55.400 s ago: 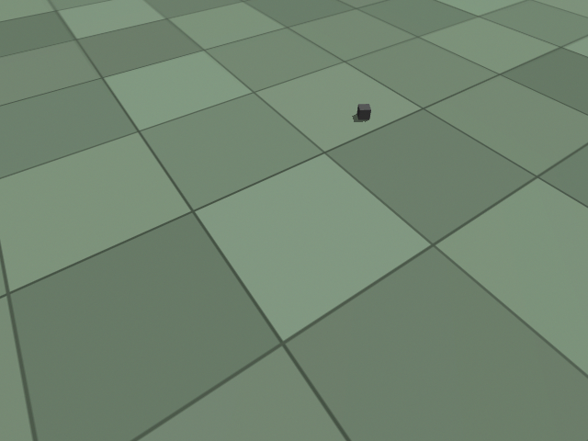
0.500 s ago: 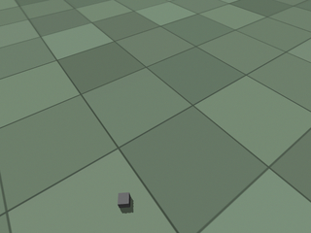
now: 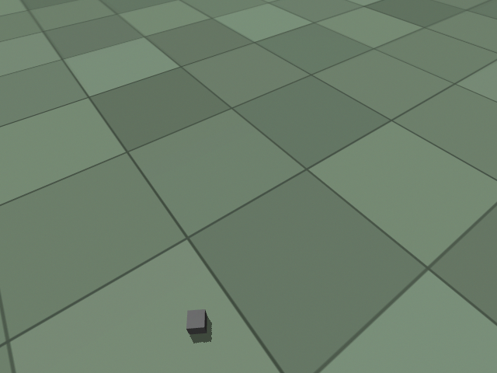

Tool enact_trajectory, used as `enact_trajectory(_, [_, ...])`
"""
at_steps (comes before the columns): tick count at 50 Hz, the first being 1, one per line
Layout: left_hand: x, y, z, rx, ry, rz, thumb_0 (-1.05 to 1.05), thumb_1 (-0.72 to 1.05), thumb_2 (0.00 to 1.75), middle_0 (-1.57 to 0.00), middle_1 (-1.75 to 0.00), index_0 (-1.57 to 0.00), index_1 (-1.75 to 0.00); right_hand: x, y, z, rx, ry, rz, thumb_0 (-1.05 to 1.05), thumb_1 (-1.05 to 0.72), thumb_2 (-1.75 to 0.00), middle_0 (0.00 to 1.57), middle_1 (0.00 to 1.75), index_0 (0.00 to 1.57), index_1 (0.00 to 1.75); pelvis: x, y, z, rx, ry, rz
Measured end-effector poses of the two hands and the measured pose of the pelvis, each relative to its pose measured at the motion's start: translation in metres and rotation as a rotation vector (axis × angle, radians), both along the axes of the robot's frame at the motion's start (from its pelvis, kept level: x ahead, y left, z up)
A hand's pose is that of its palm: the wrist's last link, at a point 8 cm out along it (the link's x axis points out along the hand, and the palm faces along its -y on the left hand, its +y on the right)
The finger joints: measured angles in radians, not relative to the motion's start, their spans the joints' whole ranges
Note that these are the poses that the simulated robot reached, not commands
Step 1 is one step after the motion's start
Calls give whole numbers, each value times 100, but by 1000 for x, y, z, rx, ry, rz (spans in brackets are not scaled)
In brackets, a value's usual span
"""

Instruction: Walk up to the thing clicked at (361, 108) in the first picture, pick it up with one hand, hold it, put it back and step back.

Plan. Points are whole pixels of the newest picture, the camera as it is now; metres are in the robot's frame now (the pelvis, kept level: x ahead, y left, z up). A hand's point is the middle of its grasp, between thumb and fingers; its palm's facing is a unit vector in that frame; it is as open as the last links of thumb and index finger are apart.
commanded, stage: stand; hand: left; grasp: from above
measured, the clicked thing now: (197, 321) +0.47 +0.23 -0.75
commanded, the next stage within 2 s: step back in 0.30 s
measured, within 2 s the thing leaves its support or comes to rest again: neither
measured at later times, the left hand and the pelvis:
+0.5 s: hand out of the picture +0.07 +0.27 -0.17, palm faces +0.01 -0.93 -0.38, open 7.4 cm; pelvis -0.03 +0.00 -0.01, yaw +0 degrees
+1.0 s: hand out of the picture -0.02 +0.28 -0.18, palm faces -0.12 -0.91 -0.39, open 7.4 cm; pelvis -0.13 +0.02 -0.03, yaw -6 degrees
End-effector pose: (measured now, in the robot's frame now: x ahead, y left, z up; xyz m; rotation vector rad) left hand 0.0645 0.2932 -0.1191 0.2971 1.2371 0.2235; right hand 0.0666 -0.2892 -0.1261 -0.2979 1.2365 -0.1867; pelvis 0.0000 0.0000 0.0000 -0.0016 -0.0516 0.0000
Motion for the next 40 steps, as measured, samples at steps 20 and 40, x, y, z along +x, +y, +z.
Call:
enact_trajectory(20, [-3, 6, -3, 15, -1, 11, 0, 90, 90, -20, -30, -21, -30, -2, -11, -2, -7, 10, -11, 1, -90, -90, 21, 30, 20, 30, -11, -2, -6, -6, 18, 4])
enact_trajectory(40, [-11, 50, -20, 38, -84, -89, 0, 91, 90, -20, -30, -20, -30, -83, 11, 6, -95, 17, -24, 1, -90, -90, 21, 30, 20, 30, -80, 33, -21, -18, 25, -30])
